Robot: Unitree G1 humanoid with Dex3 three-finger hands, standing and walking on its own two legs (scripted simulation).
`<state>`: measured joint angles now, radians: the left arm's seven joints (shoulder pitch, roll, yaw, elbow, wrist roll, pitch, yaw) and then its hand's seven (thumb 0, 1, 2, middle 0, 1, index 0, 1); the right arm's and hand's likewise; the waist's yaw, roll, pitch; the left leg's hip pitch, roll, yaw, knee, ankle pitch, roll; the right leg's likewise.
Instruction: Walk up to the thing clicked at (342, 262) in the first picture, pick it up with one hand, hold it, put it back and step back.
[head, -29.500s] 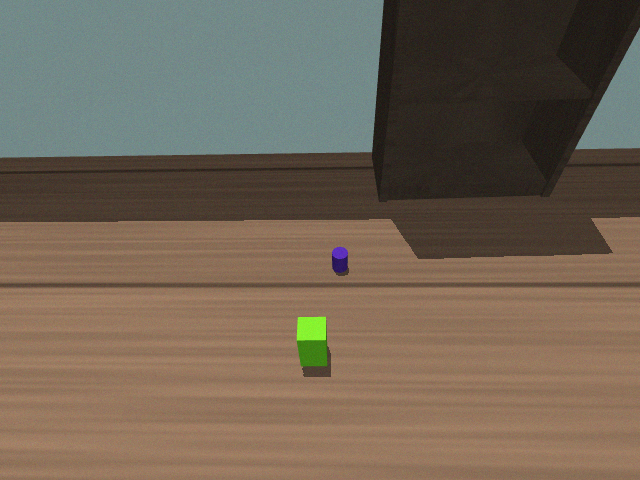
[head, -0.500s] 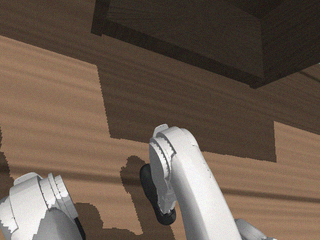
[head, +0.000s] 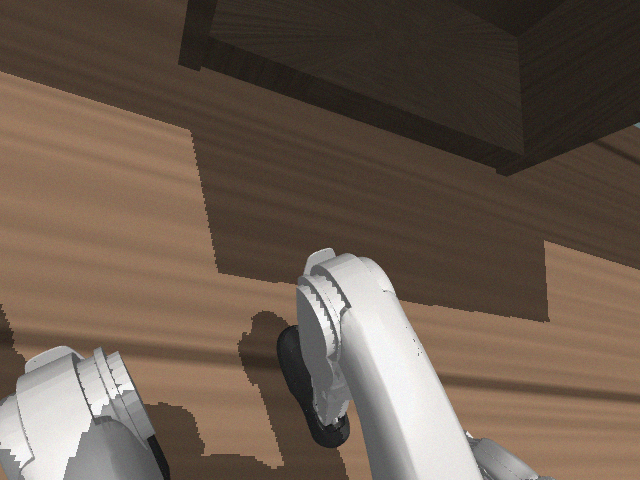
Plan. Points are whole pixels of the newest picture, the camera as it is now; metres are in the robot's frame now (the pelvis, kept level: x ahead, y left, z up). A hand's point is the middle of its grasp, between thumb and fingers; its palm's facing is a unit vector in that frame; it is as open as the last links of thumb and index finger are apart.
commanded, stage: close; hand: left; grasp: from above
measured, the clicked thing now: out of the picture +0.46 +0.31 -0.26
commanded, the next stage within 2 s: settle in 0.06 s
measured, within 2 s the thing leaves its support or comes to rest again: leaves its support in 0.50 s
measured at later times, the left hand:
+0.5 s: hand out of the picture +0.44 +0.31 -0.22, palm faces -0.40 -0.16 -0.90, open 8.7 cm
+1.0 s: hand out of the picture +0.43 +0.31 -0.12, palm faces -0.44 -0.12 -0.89, open 8.6 cm
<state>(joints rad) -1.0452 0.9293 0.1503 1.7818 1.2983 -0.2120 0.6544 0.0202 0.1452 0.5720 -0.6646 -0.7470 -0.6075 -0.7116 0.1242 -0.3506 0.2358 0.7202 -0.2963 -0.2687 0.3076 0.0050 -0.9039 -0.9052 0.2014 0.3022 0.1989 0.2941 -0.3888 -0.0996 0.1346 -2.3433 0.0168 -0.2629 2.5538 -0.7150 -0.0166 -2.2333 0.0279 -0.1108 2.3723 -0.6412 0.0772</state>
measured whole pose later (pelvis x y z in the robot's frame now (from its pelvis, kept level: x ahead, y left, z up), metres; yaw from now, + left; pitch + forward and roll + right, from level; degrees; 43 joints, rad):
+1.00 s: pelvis +0.00 -0.01 +0.03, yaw +6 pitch +32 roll -8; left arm -0.96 0.69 0.05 1.43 1.19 -0.14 0.35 0.01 0.12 0.56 -0.77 -0.63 -0.77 -0.65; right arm 0.14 -0.32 0.07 0.72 -0.16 -0.12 0.25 0.01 -0.93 -0.91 0.20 0.30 0.20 0.29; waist -0.25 0.02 -0.04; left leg -2.29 0.01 -0.17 2.40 -0.68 -0.03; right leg -2.23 -0.01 -0.05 2.30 -0.65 0.06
